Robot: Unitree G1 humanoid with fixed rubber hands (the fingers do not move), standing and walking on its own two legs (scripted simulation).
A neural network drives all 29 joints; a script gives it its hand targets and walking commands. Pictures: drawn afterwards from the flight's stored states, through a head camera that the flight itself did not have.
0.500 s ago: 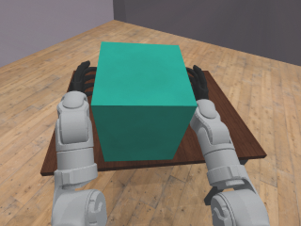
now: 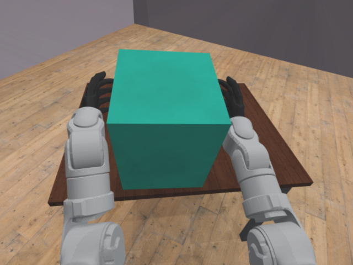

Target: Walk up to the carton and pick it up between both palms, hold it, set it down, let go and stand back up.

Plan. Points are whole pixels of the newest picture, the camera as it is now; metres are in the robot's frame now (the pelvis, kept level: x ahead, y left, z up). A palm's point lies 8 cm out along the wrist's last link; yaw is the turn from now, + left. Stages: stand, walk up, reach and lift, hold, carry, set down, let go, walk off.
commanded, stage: hold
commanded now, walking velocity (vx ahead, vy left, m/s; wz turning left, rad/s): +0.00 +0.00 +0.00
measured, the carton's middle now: (164, 124) +0.39 +0.01 +0.15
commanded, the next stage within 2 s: none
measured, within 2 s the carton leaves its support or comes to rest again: neither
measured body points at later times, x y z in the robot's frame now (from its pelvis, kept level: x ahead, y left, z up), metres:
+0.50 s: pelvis +0.00 +0.00 +0.00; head -0.04 +0.03 +0.45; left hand +0.38 +0.16 +0.21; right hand +0.37 -0.14 +0.20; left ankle +0.04 +0.11 -0.75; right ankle +0.02 -0.10 -0.75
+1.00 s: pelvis +0.00 +0.00 +0.00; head -0.04 +0.03 +0.45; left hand +0.38 +0.16 +0.21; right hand +0.37 -0.14 +0.20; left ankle +0.04 +0.11 -0.75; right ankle +0.02 -0.10 -0.75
